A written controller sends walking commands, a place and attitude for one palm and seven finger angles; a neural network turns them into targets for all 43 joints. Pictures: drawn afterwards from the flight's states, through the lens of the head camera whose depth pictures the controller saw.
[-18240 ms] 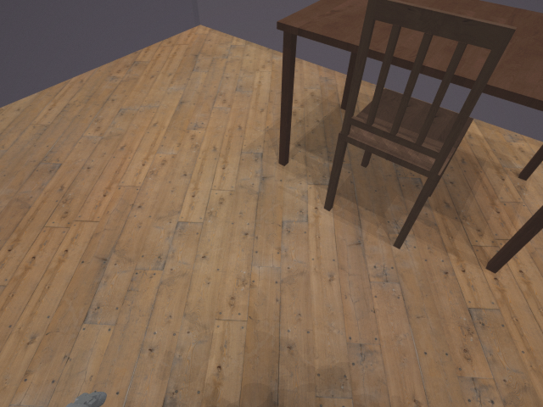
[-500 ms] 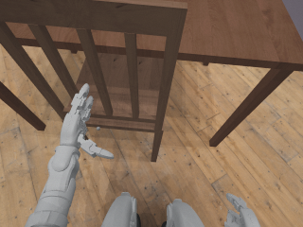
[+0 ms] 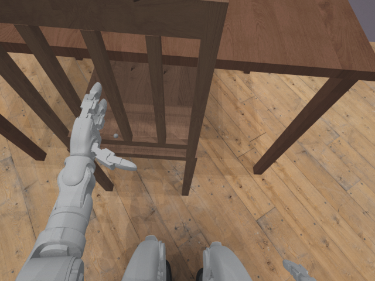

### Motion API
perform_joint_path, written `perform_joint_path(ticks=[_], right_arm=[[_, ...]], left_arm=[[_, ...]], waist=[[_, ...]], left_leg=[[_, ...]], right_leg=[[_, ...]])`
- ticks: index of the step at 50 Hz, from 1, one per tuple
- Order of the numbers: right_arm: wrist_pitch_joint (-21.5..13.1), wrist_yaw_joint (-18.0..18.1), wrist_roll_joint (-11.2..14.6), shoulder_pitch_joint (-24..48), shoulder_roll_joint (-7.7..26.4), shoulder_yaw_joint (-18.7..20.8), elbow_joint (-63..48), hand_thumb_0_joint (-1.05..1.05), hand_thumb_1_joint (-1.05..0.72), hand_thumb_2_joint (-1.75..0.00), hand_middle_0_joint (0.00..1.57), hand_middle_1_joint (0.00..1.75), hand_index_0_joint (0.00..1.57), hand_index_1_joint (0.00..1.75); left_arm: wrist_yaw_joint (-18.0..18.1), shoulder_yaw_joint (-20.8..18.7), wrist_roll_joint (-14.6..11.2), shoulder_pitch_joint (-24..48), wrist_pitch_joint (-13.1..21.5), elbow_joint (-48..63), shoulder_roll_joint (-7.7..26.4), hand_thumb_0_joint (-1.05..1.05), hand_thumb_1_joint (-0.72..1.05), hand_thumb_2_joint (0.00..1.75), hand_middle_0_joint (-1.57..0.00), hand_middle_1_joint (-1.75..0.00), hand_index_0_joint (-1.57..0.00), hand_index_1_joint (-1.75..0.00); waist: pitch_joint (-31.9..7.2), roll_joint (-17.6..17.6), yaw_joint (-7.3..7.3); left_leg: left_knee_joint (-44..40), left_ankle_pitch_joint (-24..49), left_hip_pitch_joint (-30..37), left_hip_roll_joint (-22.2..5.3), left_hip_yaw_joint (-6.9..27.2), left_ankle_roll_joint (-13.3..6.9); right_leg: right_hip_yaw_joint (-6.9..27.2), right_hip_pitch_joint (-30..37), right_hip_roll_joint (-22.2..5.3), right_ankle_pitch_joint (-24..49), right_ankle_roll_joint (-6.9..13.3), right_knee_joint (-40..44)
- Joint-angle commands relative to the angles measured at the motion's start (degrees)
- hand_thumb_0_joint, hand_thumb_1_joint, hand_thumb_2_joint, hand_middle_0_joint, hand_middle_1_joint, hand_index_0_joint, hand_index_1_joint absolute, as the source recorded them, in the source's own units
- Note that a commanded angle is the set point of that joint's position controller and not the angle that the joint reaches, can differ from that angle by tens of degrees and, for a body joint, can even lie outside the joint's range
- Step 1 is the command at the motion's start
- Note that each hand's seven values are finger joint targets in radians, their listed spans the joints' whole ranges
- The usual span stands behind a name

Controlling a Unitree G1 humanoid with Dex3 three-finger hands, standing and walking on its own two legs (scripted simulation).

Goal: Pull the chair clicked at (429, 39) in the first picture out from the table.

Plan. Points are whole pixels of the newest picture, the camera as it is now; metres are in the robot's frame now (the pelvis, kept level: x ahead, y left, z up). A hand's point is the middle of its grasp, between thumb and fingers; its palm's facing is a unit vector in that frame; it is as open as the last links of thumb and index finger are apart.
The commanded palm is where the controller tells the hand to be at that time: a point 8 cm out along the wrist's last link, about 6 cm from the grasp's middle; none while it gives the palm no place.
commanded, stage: push the fingers through the gap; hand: left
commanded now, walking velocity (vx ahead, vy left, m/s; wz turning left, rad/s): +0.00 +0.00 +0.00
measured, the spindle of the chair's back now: (114, 99) +0.48 +0.16 +0.06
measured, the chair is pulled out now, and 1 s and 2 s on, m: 0.00 0.00 0.00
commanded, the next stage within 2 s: hook a spindle and tug to test in 0.74 s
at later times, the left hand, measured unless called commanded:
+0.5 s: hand (122, 119) +0.45 +0.14 +0.02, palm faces -0.04 -1.00 -0.04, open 16.9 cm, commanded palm +0.42 +0.19 +0.02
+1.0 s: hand (121, 122) +0.44 +0.15 +0.02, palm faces -0.03 -1.00 -0.03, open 16.7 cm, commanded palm +0.42 +0.19 +0.02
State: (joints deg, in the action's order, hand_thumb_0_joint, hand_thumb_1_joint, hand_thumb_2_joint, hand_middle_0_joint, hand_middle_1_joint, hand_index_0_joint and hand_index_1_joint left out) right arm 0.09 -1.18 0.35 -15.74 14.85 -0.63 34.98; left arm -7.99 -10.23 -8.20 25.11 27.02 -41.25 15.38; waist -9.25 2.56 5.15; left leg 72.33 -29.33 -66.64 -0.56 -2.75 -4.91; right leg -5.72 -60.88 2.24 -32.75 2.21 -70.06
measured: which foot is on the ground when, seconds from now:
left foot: down 0.00-1.00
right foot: down 0.00-1.00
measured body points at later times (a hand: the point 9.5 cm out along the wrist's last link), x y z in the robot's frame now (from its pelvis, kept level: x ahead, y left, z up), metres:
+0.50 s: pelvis +0.00 +0.00 -0.01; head +0.13 +0.01 +0.42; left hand +0.45 +0.20 +0.02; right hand +0.06 -0.26 -0.13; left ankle +0.04 +0.07 -0.62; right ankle +0.00 -0.10 -0.62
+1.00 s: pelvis +0.00 +0.00 +0.00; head +0.13 +0.01 +0.43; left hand +0.44 +0.20 +0.03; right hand +0.08 -0.27 -0.12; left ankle +0.04 +0.07 -0.62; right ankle +0.00 -0.10 -0.62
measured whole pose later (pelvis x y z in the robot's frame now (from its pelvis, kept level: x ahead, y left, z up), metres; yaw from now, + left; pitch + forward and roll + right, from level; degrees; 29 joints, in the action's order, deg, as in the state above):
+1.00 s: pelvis +0.00 +0.00 +0.00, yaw +0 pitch +25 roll -4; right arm 2.8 -2.2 -0.1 -15.8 14.8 -0.2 35.2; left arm -8.3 -12.8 -7.2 33.1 29.4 -50.0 16.6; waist -9.4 2.7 6.3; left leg 72.9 -29.5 -68.5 -0.9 -2.5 -4.6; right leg -5.8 -62.7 2.7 -32.9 2.6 -70.5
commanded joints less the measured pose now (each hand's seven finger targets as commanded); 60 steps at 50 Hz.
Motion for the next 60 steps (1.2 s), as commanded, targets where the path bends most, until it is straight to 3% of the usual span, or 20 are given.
perform_joint_path(ticks=[1, 5, 8, 9, 12, 14, 20, 21, 27, 29, 30, 31, 37, 42, 45, 48, 51, 54, 57, 60], right_arm=[[-1.8, 0.2, -0.1, -4.2, 9.4, 3.6, -4.8, 0.00, -0.90, -0.90, 0.20, 0.30, 0.20, 0.30], [-1.4, -0.1, -0.1, -4.7, 9.5, 3.6, -4.2, 0.00, -0.90, -0.90, 0.20, 0.30, 0.20, 0.30], [-1.1, 0.2, -0.4, -5.2, 9.9, 3.7, -3.4, 0.00, -0.90, -0.90, 0.20, 0.30, 0.20, 0.30], [-1.0, 0.2, -0.5, -5.3, 9.8, 3.5, -3.5, 0.00, -0.90, -0.90, 0.20, 0.30, 0.20, 0.30], [-0.7, 0.2, -0.8, -5.6, 10.0, 3.5, -3.2, 0.00, -0.90, -0.90, 0.20, 0.30, 0.20, 0.30], [-0.5, 0.1, -0.9, -6.0, 9.9, 3.3, -3.0, 0.00, -0.90, -0.90, 0.20, 0.30, 0.20, 0.30], [0.7, -0.5, -0.9, -6.9, 10.0, 3.6, -3.5, 0.00, -0.90, -0.90, 0.20, 0.30, 0.20, 0.30], [0.9, -0.6, -0.8, -6.7, 9.7, 3.6, -3.8, 0.00, -0.90, -0.90, 0.20, 0.30, 0.20, 0.30], [1.7, -0.5, -0.6, -6.8, 9.5, 3.5, -4.1, 0.00, -0.90, -0.90, 0.20, 0.30, 0.20, 0.30], [1.4, -0.5, -0.6, -6.8, 9.3, 3.4, -3.8, 0.00, -0.90, -0.90, 0.20, 0.30, 0.20, 0.30], [1.3, -0.5, -0.7, -7.0, 9.6, 3.6, -3.6, 0.00, -0.90, -0.90, 0.20, 0.30, 0.20, 0.30], [1.2, -0.6, -0.7, -7.0, 9.3, 3.6, -3.7, 0.00, -0.90, -0.90, 0.20, 0.30, 0.20, 0.30], [1.4, -0.4, -0.7, -7.0, 9.6, 3.6, -2.9, 0.00, -0.90, -0.90, 0.20, 0.30, 0.20, 0.30], [1.2, -0.4, -0.7, -6.6, 9.4, 3.6, -3.2, 0.00, -0.90, -0.90, 0.20, 0.30, 0.20, 0.30], [1.3, -0.5, -0.7, -6.7, 9.6, 3.7, -3.5, 0.00, -0.90, -0.90, 0.20, 0.30, 0.20, 0.30], [1.3, -0.8, -0.4, -6.4, 9.3, 3.7, -3.8, 0.00, -0.90, -0.90, 0.20, 0.30, 0.20, 0.30], [1.6, -0.6, -0.5, -6.2, 9.5, 3.6, -3.6, 0.00, -0.90, -0.90, 0.20, 0.30, 0.20, 0.30], [1.2, -0.4, -0.7, -6.2, 9.4, 3.4, -3.4, 0.00, -0.90, -0.90, 0.20, 0.30, 0.20, 0.30], [0.8, -0.4, -0.9, -6.2, 9.4, 3.5, -3.4, 0.00, -0.90, -0.90, 0.20, 0.30, 0.20, 0.30], [1.0, -0.5, -0.9, -6.5, 9.6, 3.6, -2.9, 0.00, -0.90, -0.90, 0.20, 0.30, 0.20, 0.30]], left_arm=[[-0.4, -1.6, -0.7, 19.2, 4.7, 11.4, 7.8, 0.00, -0.50, 0.30, -0.06, -0.08, -0.06, -0.08], [-0.3, -0.4, -0.5, 20.9, 4.6, 8.8, 6.3, 0.00, -0.50, 0.30, -0.06, -0.08, -0.06, -0.08], [0.5, -2.7, 0.4, 25.6, 5.1, 6.3, 9.2, 0.00, -0.50, 0.30, -0.06, -0.08, -0.06, -0.08], [0.5, -2.1, 0.8, 26.6, 5.5, 6.3, 9.1, 0.00, -0.50, 0.30, -0.06, -0.08, -0.06, -0.08], [1.0, -4.1, 0.9, 28.5, 5.9, 3.1, 10.6, 0.00, -0.50, 0.30, -0.06, -0.08, -0.06, -0.08], [1.0, -3.9, 1.4, 31.5, 6.4, 2.1, 10.8, 0.00, -0.50, 0.30, -0.06, -0.08, -0.06, -0.08], [0.1, -5.1, 1.1, 28.7, 5.7, 0.0, 11.3, 0.00, -0.50, 0.30, -0.06, -0.08, -0.06, -0.08], [-0.2, -3.8, 0.9, 28.0, 5.4, 0.3, 9.6, 0.00, -0.50, 0.30, -0.06, -0.08, -0.06, -0.08], [0.3, -6.3, 0.7, 27.6, 5.7, 2.3, 12.5, 0.00, -0.50, 0.30, -0.06, -0.08, -0.06, -0.08], [0.3, -4.6, 0.7, 30.1, 6.6, 4.0, 11.1, 0.00, -0.50, 0.30, -0.06, -0.08, -0.06, -0.08], [0.4, -6.0, 0.8, 29.3, 7.0, 5.0, 12.7, 0.00, -0.50, 0.30, -0.06, -0.08, -0.06, -0.08], [0.2, -4.3, 0.8, 28.9, 7.0, 5.0, 10.8, 0.00, -0.50, 0.30, -0.06, -0.08, -0.06, -0.08], [0.0, -4.3, 0.9, 28.9, 6.1, 1.0, 10.9, 0.00, -0.50, 0.30, -0.06, -0.08, -0.06, -0.08], [-0.3, -4.2, 0.6, 29.6, 6.9, 2.6, 10.7, 0.00, -0.50, 0.30, -0.06, -0.08, -0.06, -0.08], [-0.4, -5.8, 0.4, 26.0, 6.5, 2.3, 12.1, 0.00, -0.50, 0.30, -0.11, -0.24, -0.11, -0.24], [-0.5, -2.9, 0.3, 26.6, 6.1, 3.3, 8.7, 0.00, -0.50, 0.30, -0.17, -0.41, -0.17, -0.41], [0.1, -4.5, 0.4, 27.3, 5.6, 1.2, 10.4, 0.00, -0.50, 0.30, -0.22, -0.57, -0.22, -0.57], [0.4, -5.3, 0.9, 30.6, 6.7, 1.9, 11.9, 0.00, -0.50, 0.30, -0.27, -0.74, -0.27, -0.74], [0.2, -4.0, 0.9, 30.7, 7.4, 3.1, 10.5, 0.00, -0.50, 0.30, -0.32, -0.90, -0.32, -0.90], [0.1, -2.8, 0.9, 30.4, 6.7, 1.0, 8.9, 0.00, -0.33, 0.37, -0.38, -1.07, -0.38, -1.07]], waist=[[-25.4, 3.0, 1.04], [-24.0, 3.0, 1.84], [-23.8, 2.1, 2.36], [-24.2, 4.2, 2.03], [-25.2, 2.5, 2.21], [-25.8, 4.0, 2.49], [-28.9, 2.9, 1.94], [-28.5, 2.9, 2.10], [-27.4, 1.1, 1.86], [-27.4, 3.3, 2.49], [-28.7, 4.1, 1.80], [-28.6, 4.4, 2.17], [-25.0, 2.1, 2.83], [-27.6, 3.4, 2.56], [-28.2, 2.7, 1.69], [-27.0, 3.4, 2.43], [-24.2, 0.7, 2.71], [-25.6, 3.1, 2.42], [-28.0, 4.1, 2.52], [-27.0, 4.4, 3.04]], left_leg=[[-8.1, 20.0, 27.3, -1.0, 8.9, 3.9], [-8.3, 20.1, 27.6, -1.1, 9.5, 4.0], [-7.6, 17.9, 26.1, -1.0, 9.5, 3.7], [-7.9, 17.9, 26.9, -1.0, 9.7, 4.0], [-7.4, 17.3, 25.7, -0.8, 9.5, 3.7], [-6.9, 18.0, 25.8, -0.8, 9.5, 3.7], [-6.8, 22.1, 27.0, -1.1, 9.6, 3.9], [-6.9, 21.7, 26.7, -0.9, 9.0, 3.7], [-6.8, 20.2, 23.2, -0.6, 7.8, 3.2], [-6.7, 20.8, 24.8, -0.8, 8.0, 3.2], [-6.8, 21.6, 26.5, -0.9, 8.4, 3.6], [-7.0, 22.1, 27.3, -0.9, 8.6, 3.7], [-6.8, 18.6, 23.6, -0.7, 8.1, 3.3], [-6.6, 20.4, 25.8, -0.7, 8.2, 3.4], [-6.7, 22.4, 26.2, -0.8, 8.2, 3.5], [-6.9, 22.3, 26.7, -0.8, 8.4, 3.4], [-6.8, 18.0, 22.9, -0.5, 7.9, 3.1], [-6.3, 17.7, 22.6, -0.4, 7.7, 3.1], [-6.2, 20.0, 26.0, -0.7, 8.4, 3.5], [-6.6, 20.3, 27.4, -1.0, 9.3, 3.7]], right_leg=[[4.2, 3.3, -0.1, 16.5, -0.1, 8.9], [3.7, 1.4, 0.1, 15.8, -0.1, 8.8], [3.9, 0.3, 0.0, 14.1, -0.1, 8.5], [3.8, -0.4, 0.0, 13.5, 0.0, 8.3], [4.0, 0.4, 0.1, 13.5, 0.0, 8.3], [4.0, -0.3, 0.1, 13.8, 0.0, 7.8], [3.9, 1.6, 0.3, 17.4, 0.0, 7.3], [4.1, 2.1, 0.3, 17.6, -0.2, 8.0], [5.0, 5.3, 0.3, 18.5, -0.4, 8.5], [5.0, 3.7, 0.3, 18.5, -0.4, 8.3], [4.8, 3.5, 0.3, 18.4, -0.2, 8.1], [4.6, 3.3, 0.4, 18.5, -0.2, 8.2], [4.8, 2.9, 0.3, 16.5, -0.4, 8.8], [4.9, 3.3, 0.3, 17.8, -0.3, 8.6], [4.7, 4.4, 0.4, 19.4, -0.2, 8.3], [4.4, 3.1, 0.4, 19.1, -0.2, 8.3], [4.9, 3.5, 0.4, 16.4, -0.5, 9.3], [5.3, 3.6, 0.3, 16.1, -0.3, 8.6], [4.9, 2.5, 0.3, 17.2, -0.2, 8.2], [4.1, 0.0, 0.4, 16.0, -0.1, 8.0]])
